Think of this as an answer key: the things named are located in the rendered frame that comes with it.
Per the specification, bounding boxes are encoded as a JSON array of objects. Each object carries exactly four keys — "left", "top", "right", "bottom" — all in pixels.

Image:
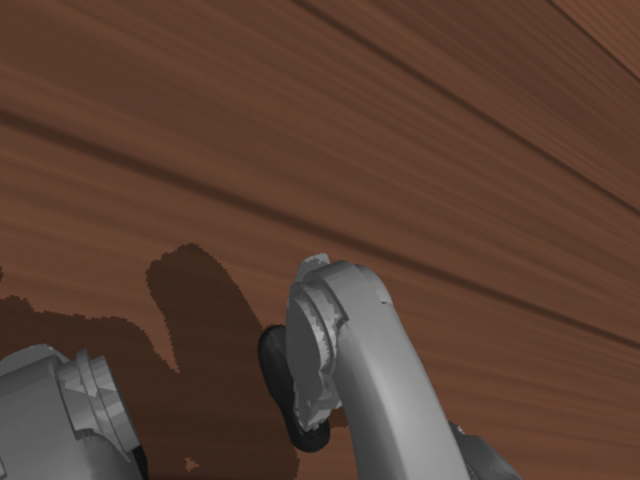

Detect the right robot foot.
[{"left": 258, "top": 325, "right": 330, "bottom": 453}]

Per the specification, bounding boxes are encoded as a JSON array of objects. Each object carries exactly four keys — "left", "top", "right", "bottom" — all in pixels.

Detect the right robot hand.
[{"left": 447, "top": 420, "right": 523, "bottom": 480}]

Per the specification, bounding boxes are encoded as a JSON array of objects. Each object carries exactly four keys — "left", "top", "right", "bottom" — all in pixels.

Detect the left robot foot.
[{"left": 132, "top": 440, "right": 149, "bottom": 480}]

